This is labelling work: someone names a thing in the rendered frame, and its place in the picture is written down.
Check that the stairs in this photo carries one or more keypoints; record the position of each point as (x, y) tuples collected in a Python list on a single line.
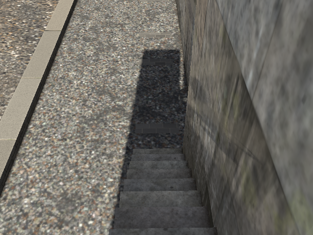
[(160, 197)]

